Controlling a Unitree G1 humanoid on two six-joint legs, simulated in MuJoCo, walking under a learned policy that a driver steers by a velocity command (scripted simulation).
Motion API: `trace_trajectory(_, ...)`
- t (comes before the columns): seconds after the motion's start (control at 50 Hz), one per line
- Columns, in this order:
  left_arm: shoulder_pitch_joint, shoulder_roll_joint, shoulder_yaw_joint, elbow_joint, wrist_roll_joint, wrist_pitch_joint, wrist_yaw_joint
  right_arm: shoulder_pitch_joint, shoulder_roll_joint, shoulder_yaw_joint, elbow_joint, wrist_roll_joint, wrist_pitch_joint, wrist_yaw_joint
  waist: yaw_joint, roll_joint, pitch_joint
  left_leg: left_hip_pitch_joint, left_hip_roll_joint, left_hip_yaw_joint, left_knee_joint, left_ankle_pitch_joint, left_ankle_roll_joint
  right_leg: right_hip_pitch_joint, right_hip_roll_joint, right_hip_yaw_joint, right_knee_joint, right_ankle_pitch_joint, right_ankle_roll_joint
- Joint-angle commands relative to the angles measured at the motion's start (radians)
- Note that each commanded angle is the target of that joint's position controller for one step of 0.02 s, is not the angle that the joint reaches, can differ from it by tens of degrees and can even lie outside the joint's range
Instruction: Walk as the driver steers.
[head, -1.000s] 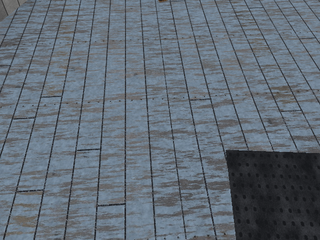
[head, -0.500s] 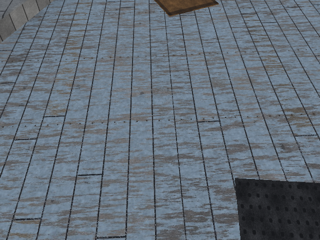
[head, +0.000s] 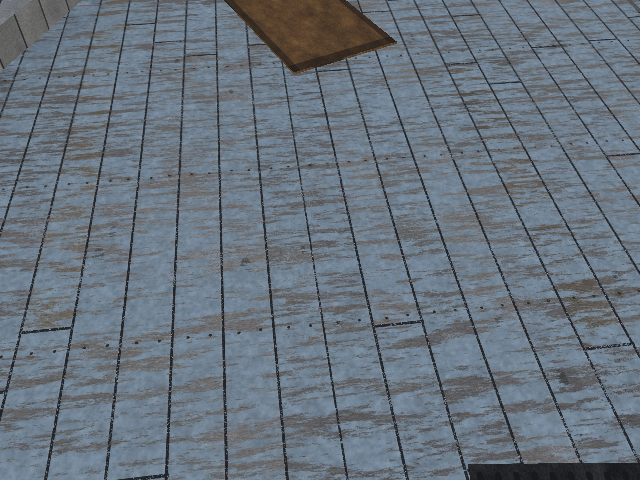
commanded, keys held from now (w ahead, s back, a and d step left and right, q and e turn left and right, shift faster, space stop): w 1.00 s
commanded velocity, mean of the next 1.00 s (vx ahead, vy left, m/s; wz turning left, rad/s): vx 0.50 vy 0.00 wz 0.00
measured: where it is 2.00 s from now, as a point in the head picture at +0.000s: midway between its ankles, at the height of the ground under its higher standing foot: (331, 272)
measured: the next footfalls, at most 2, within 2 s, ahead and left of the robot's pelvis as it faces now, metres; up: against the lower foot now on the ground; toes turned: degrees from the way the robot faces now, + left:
right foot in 0.30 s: +0.33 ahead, -0.17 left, +0.00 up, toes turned -2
left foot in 0.86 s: +0.65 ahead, +0.07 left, +0.00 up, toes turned +3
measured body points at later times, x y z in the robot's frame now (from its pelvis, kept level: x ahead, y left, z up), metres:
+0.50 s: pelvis +0.27 -0.09 +0.00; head +0.29 -0.10 +0.45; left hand +0.32 +0.17 -0.13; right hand +0.37 -0.35 -0.13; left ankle +0.28 +0.07 -0.66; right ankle +0.29 -0.17 -0.75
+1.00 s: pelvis +0.55 -0.01 -0.01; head +0.58 +0.00 +0.44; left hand +0.58 +0.25 -0.15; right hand +0.66 -0.28 -0.13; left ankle +0.61 +0.07 -0.74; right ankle +0.46 -0.17 -0.65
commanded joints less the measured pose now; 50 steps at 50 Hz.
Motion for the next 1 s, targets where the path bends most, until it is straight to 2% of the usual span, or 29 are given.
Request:
trace_trajectory(0.02, 0.015, 0.050, 0.015, -0.041, 0.009, -0.002, 0.002, -0.037, -0.138, -0.023, -0.059, 0.006, -0.014, -0.022, 0.040, 0.065, 0.061, -0.082, 0.285, -0.210, -0.195, 0.059, 0.175, -0.026, -0.031, 0.005, -0.157, 0.161, 0.022)
trace_trajectory(0.1, -0.132, 0.031, 0.008, -0.079, -0.002, -0.012, -0.013, 0.039, -0.165, -0.027, -0.043, 0.019, -0.002, -0.034, -0.015, 0.076, 0.064, 0.005, 0.277, -0.166, -0.185, 0.062, 0.138, 0.015, 0.017, -0.036, -0.413, 0.269, 0.031)
trace_trajectory(0.2, -0.237, 0.044, 0.004, -0.126, -0.013, -0.022, -0.044, 0.097, -0.173, -0.034, -0.014, 0.026, 0.021, -0.037, -0.042, 0.093, 0.094, 0.154, 0.335, -0.177, -0.109, 0.055, 0.123, 0.023, 0.044, -0.042, -0.554, 0.165, 0.009)
trace_trajectory(0.24, -0.200, 0.066, 0.011, -0.128, -0.013, -0.031, -0.052, 0.082, -0.188, -0.041, -0.014, 0.028, 0.030, -0.039, -0.010, 0.111, 0.075, 0.188, 0.355, -0.188, -0.049, 0.124, 0.108, 0.100, 0.064, -0.055, -0.594, 0.085, -0.019)
trace_trajectory(0.26, -0.134, 0.090, 0.024, -0.113, -0.012, -0.035, -0.052, 0.059, -0.192, -0.042, -0.020, 0.027, 0.035, -0.039, 0.033, 0.119, 0.039, 0.185, 0.339, -0.171, 0.029, 0.270, 0.091, 0.203, 0.093, -0.080, -0.616, 0.062, -0.037)
trace_trajectory(0.28, 0.019, 0.131, 0.048, -0.065, -0.011, -0.037, -0.048, 0.045, -0.173, -0.035, -0.026, 0.020, 0.041, -0.038, 0.105, 0.105, -0.051, 0.154, 0.284, -0.125, 0.209, 0.426, 0.066, 0.400, 0.126, -0.104, -0.630, 0.059, -0.065)
trace_trajectory(0.3, 0.229, 0.215, 0.075, -0.020, -0.001, -0.038, -0.039, 0.038, -0.133, -0.015, -0.054, 0.004, 0.039, -0.038, 0.179, 0.016, -0.210, -0.031, 0.218, -0.062, 0.523, 0.302, 0.026, 0.715, -0.023, 0.064, -0.610, 0.074, -0.133)
trace_trajectory(0.32, 0.325, 0.308, 0.097, 0.009, 0.008, -0.030, -0.043, 0.153, 0.001, 0.023, -0.064, 0.007, 0.014, -0.027, 0.134, -0.268, -0.338, -0.458, 0.033, -0.033, 0.891, -0.227, -0.044, 1.081, -0.248, 0.533, -0.717, -0.095, -0.293)
trace_trajectory(0.34, 0.314, 0.201, 0.068, 0.004, 0.005, -0.032, -0.044, 0.121, -0.090, 0.004, -0.049, 0.030, -0.013, -0.023, 0.151, -0.206, -0.352, -0.583, 0.059, -0.184, 1.046, -0.408, -0.027, 1.084, -0.260, 0.675, -0.808, -0.168, -0.289)
trace_trajectory(0.36, 0.216, 0.150, 0.050, -0.017, 0.003, -0.034, -0.042, 0.025, -0.164, -0.015, -0.081, 0.052, -0.028, -0.020, 0.134, -0.142, -0.209, -0.649, 0.115, -0.184, 1.076, -0.335, -0.003, 0.961, -0.229, 0.523, -0.811, -0.115, -0.237)
trace_trajectory(0.38, 0.124, 0.120, 0.038, -0.040, 0.005, -0.032, -0.042, -0.035, -0.166, -0.017, -0.097, 0.049, -0.030, -0.025, 0.103, -0.050, -0.145, -0.610, 0.171, -0.156, 1.040, -0.240, 0.000, 0.822, -0.192, 0.391, -0.829, -0.014, -0.211)
trace_trajectory(0.4, 0.070, 0.089, 0.028, -0.047, 0.010, -0.031, -0.047, -0.067, -0.151, -0.021, -0.102, 0.031, -0.023, -0.031, 0.076, 0.007, -0.078, -0.573, 0.202, -0.143, 0.974, -0.176, -0.003, 0.697, -0.151, 0.304, -0.870, 0.057, -0.197)
trace_trajectory(0.42, 0.056, 0.074, 0.021, -0.044, 0.018, -0.034, -0.052, -0.051, -0.137, -0.025, -0.102, 0.022, -0.011, -0.032, 0.044, -0.023, -0.061, -0.505, 0.229, -0.150, 0.924, -0.143, -0.006, 0.624, -0.125, 0.237, -0.890, 0.149, -0.187)
trace_trajectory(0.46, 0.072, 0.072, 0.023, -0.021, 0.014, -0.038, -0.055, -0.021, -0.098, -0.024, -0.093, 0.023, 0.015, -0.034, 0.018, -0.025, -0.037, -0.461, 0.237, -0.137, 0.865, -0.115, -0.020, 0.558, -0.096, 0.173, -0.942, 0.169, -0.196)
trace_trajectory(0.5, 0.105, 0.098, 0.029, -0.002, 0.014, -0.040, -0.047, -0.058, -0.092, -0.025, -0.106, 0.017, 0.028, -0.037, 0.016, -0.013, 0.004, -0.505, 0.240, -0.126, 0.801, -0.061, -0.035, 0.538, -0.087, 0.111, -0.962, 0.280, -0.202)
trace_trajectory(0.52, 0.115, 0.122, 0.036, 0.006, 0.013, -0.037, -0.041, -0.094, -0.088, -0.025, -0.124, 0.013, 0.029, -0.038, 0.016, -0.015, 0.015, -0.543, 0.242, -0.125, 0.734, -0.016, -0.048, 0.553, -0.096, 0.103, -0.974, 0.276, -0.207)
trace_trajectory(0.64, 0.203, 0.128, 0.034, 0.045, 0.002, -0.021, -0.019, -0.313, -0.068, -0.022, -0.182, 0.017, 0.021, -0.025, 0.080, -0.014, 0.054, -0.528, 0.202, -0.081, 0.399, 0.236, -0.053, 0.596, -0.051, 0.009, -1.001, 0.211, -0.157)
trace_trajectory(0.72, 0.264, 0.130, 0.038, 0.085, -0.005, -0.008, -0.015, -0.421, -0.071, -0.019, -0.220, 0.026, 0.014, -0.008, 0.111, -0.021, 0.096, -0.553, 0.183, -0.074, 0.294, 0.210, -0.037, 0.710, -0.092, 0.010, -0.970, 0.194, -0.152)
trace_trajectory(0.76, 0.266, 0.138, 0.043, 0.096, -0.007, 0.001, -0.010, -0.446, -0.079, -0.019, -0.239, 0.028, 0.007, 0.005, 0.104, -0.024, 0.104, -0.554, 0.178, -0.077, 0.260, 0.153, -0.017, 0.768, -0.120, 0.017, -0.933, 0.229, -0.143)
trace_trajectory(0.8, 0.247, 0.150, 0.049, 0.097, -0.009, 0.010, -0.006, -0.415, -0.099, -0.027, -0.237, 0.027, 0.000, 0.013, 0.074, -0.036, 0.078, -0.474, 0.153, -0.055, 0.233, 0.080, 0.007, 0.799, -0.129, 0.010, -0.874, 0.348, -0.126)
trace_trajectory(0.82, 0.225, 0.164, 0.053, 0.093, -0.008, 0.014, -0.006, -0.354, -0.118, -0.038, -0.224, 0.027, -0.002, 0.012, 0.037, -0.058, 0.038, -0.361, 0.125, -0.031, 0.228, 0.058, 0.023, 0.787, -0.124, 0.004, -0.808, 0.499, -0.115)
trace_trajectory(0.84, 0.203, 0.153, 0.048, 0.088, -0.006, 0.019, -0.006, -0.226, -0.153, -0.059, -0.184, 0.024, -0.002, 0.007, -0.031, -0.052, -0.036, -0.184, 0.085, 0.003, 0.212, 0.060, 0.046, 0.759, -0.079, -0.033, -0.660, 0.653, -0.094)
trace_trajectory(0.86, 0.192, 0.128, 0.036, 0.072, 0.003, 0.021, -0.006, -0.035, -0.210, -0.085, -0.130, 0.020, -0.002, -0.001, -0.106, -0.020, -0.160, 0.107, 0.141, -0.062, 0.245, 0.090, 0.089, 0.609, -0.025, -0.073, -0.421, 0.586, -0.060)
trace_trajectory(0.88, 0.299, 0.028, 0.006, 0.059, 0.006, 0.005, -0.017, 0.116, -0.308, -0.110, -0.102, -0.001, 0.005, -0.008, -0.092, 0.192, -0.323, 0.537, 0.409, -0.490, 0.214, -0.041, 0.241, 0.184, 0.125, -0.117, -0.002, 0.188, 0.017)
trace_trajectory(0.9, 0.304, 0.014, -0.003, 0.073, -0.002, -0.023, -0.023, 0.126, -0.261, -0.091, -0.097, 0.010, 0.009, -0.006, -0.087, 0.291, -0.405, 0.599, 0.497, -0.804, 0.042, -0.131, 0.284, 0.020, 0.200, 0.028, 0.189, -0.405, 0.017)
trace_trajectory(0.92, 0.215, 0.111, 0.024, 0.049, -0.031, -0.040, -0.027, 0.048, -0.199, -0.071, -0.105, 0.019, 0.006, -0.006, -0.079, 0.230, -0.266, 0.486, 0.460, -0.689, 0.023, -0.180, 0.226, -0.075, 0.133, 0.073, 0.270, -0.373, -0.008)
trace_trajectory(0.94, 0.137, 0.131, 0.028, 0.022, -0.039, -0.046, -0.024, -0.046, -0.163, -0.059, -0.129, 0.020, 0.006, -0.007, -0.050, 0.163, -0.156, 0.324, 0.429, -0.544, 0.002, -0.130, 0.188, -0.080, 0.074, 0.036, 0.241, -0.278, -0.022)
trace_trajectory(0.96, 0.079, 0.126, 0.034, 0.013, -0.019, -0.041, -0.014, -0.115, -0.128, -0.047, -0.137, 0.011, 0.005, 0.000, -0.020, 0.069, -0.070, 0.161, 0.377, -0.436, -0.036, -0.036, 0.156, -0.032, 0.033, 0.012, 0.170, -0.196, -0.025)
trace_trajectory(1.0, 0.134, 0.083, 0.038, 0.021, -0.009, -0.011, -0.006, -0.162, -0.101, -0.040, -0.133, -0.003, -0.004, 0.006, 0.046, 0.128, -0.039, -0.007, 0.334, -0.346, -0.105, -0.003, 0.154, 0.093, -0.015, 0.026, 0.083, -0.120, -0.019)
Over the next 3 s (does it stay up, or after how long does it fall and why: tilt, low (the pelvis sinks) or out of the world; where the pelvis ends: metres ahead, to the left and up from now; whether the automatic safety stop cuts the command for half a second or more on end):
stays up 1.40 -0.09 -0.01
